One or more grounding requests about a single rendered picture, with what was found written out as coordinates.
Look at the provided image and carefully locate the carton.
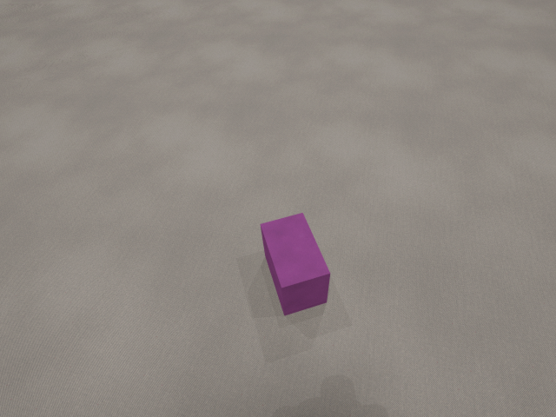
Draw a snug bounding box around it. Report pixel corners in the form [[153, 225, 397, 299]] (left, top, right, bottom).
[[261, 213, 330, 316]]

